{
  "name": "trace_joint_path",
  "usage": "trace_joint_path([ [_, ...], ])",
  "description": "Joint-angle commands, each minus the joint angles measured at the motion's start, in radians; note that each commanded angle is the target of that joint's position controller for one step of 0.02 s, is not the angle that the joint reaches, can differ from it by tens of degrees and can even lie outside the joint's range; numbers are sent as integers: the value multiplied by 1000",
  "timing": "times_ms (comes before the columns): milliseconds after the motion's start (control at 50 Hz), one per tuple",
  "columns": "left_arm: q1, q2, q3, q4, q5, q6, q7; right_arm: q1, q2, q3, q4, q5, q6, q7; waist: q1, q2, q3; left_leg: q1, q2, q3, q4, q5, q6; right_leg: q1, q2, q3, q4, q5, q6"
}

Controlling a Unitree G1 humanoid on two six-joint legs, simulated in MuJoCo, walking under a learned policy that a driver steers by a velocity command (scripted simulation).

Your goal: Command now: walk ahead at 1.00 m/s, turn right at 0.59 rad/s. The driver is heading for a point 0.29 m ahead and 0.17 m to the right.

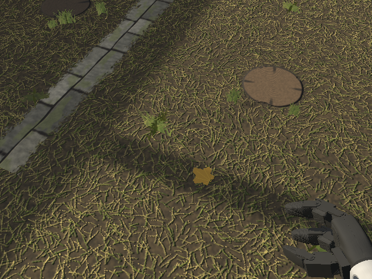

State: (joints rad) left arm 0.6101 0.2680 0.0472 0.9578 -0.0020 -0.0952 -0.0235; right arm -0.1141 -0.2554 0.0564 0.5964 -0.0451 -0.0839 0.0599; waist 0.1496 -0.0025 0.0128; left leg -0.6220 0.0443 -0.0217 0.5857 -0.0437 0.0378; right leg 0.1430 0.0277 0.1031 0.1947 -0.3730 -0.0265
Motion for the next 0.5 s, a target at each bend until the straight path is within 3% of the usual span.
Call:
trace_joint_path([
  [20, -122, 251, 55, -80, 1, -14, 5, 355, -189, -87, 70, -7, -9, -44, -289, -45, -156, 685, -70, 56, -22, -83, 18, -352, -117, 61, 417, 862, -103],
  [40, -150, 198, 44, -103, 3, -16, 6, 533, -261, -117, 96, -25, -13, -69, -366, 12, -257, 895, 112, -114, -33, -325, 32, -529, -56, 32, 730, 618, -91],
  [60, -95, 26, 11, -145, -15, -15, 14, 594, -325, -134, 103, -60, -12, -80, -297, 230, -356, 1038, 406, -548, -162, -670, 61, -769, 14, -5, 1070, -103, -83],
  [80, -98, 82, 16, -179, -28, -3, 15, 536, -318, -140, 93, -29, 1, -76, -264, 286, -380, 981, 443, -835, -336, -754, 116, -877, 12, -3, 1200, -46, -94],
  [100, -189, 113, 23, -174, -11, 13, 17, 438, -216, -125, 91, -16, 0, -74, -238, 162, -196, 850, 382, -649, -332, -713, 111, -937, -60, -18, 1196, 59, -95],
  [120, -244, 107, 22, -171, 2, 22, 7, 401, -151, -113, 99, -8, -6, -68, -228, 91, -96, 730, 334, -474, -326, -516, 104, -925, -91, -28, 1149, 111, -88],
  [160, -262, 70, 22, -170, 23, 48, -11, 408, -102, -99, 134, -7, -20, -68, -175, 86, -13, 588, 267, -254, -339, -134, 88, -864, -118, -30, 1099, 112, -61],
  [200, -294, 25, 15, -192, 35, 72, -12, 442, -58, -87, 183, 14, -44, -58, -135, 87, 22, 554, 247, -106, -300, 384, 85, -854, -109, -42, 1033, 63, -38],
  [240, -396, 6, 4, -247, 44, 71, -19, 443, -63, -86, 208, 33, -56, -56, -127, 95, 52, 536, 215, 1, -333, 592, 78, -875, -80, -73, 889, 125, -25],
  [260, -426, -7, -7, -271, 42, 61, -30, 401, -75, -87, 208, 37, -56, -58, -105, 118, 55, 493, 171, 74, -348, 586, 65, -808, -66, -100, 723, 210, -25],
  [280, -423, -13, -12, -271, -49, 33, -27, 265, -116, -105, 158, 69, -45, -76, -94, 108, 49, 451, 131, 121, -357, 493, 67, -730, -59, -103, 582, 287, -12],
  [300, -463, 1, -18, -276, -40, 13, -36, 279, -157, -112, 157, 74, -42, -90, -108, 77, 19, 425, 128, 136, -356, 495, 67, -631, -37, -132, 477, 401, -4],
  [320, -485, 14, -16, -289, -18, 5, -46, 329, -191, -120, 173, 76, -44, -99, -112, 64, -9, 425, 146, 130, -349, 532, 72, -539, -6, -151, 428, 481, -1],
  [360, -443, 73, 2, -289, 5, 7, -55, 367, -248, -137, 189, 77, -40, -105, -76, 84, -57, 484, 160, 128, -266, 649, 61, -420, 41, -145, 383, 511, -24],
  [380, -364, 109, 16, -264, 12, 12, -52, 372, -257, -140, 191, 74, -30, -105, -37, 81, -95, 507, 149, 131, -159, 691, 45, -328, 64, -148, 367, 514, -45],
  [400, -280, 142, 31, -239, 17, 17, -42, 366, -257, -138, 191, 76, -20, -102, 18, 68, -126, 488, 130, 143, -1, 673, 17, -208, 57, -129, 321, 577, -75],
  [420, -239, 192, 45, -230, 25, 24, -25, 395, -231, -128, 191, 74, -17, -99, 41, 15, -143, 413, 76, 152, 227, 467, -24, -95, -2, -68, 278, 780, -105],
  [440, -271, 282, 43, -238, 51, 29, -3, 560, -106, -91, 184, 18, -16, -83, -90, -326, -246, 140, -69, 147, 706, -646, -81, 183, -277, 205, 456, 1537, -237],
  [460, -250, 214, 23, -272, 61, 23, -9, 708, -131, -75, 230, 64, -17, -61, -79, -228, -548, 44, -106, -138, 910, -699, -82, 351, -459, 509, 440, 1499, -424],
  [480, -320, 194, 26, -298, 32, 28, -17, 601, -223, -98, 219, 81, -9, -58, -52, -81, -497, 62, -52, -157, 881, -625, -83, 222, -402, 430, 363, 1350, -401],
  [500, -407, 171, 20, -298, -3, 29, -19, 502, -222, -102, 183, 76, 1, -67, -88, -20, -331, 17, -10, -106, 789, -559, -87, 65, -345, 343, 318, 1183, -352],
])
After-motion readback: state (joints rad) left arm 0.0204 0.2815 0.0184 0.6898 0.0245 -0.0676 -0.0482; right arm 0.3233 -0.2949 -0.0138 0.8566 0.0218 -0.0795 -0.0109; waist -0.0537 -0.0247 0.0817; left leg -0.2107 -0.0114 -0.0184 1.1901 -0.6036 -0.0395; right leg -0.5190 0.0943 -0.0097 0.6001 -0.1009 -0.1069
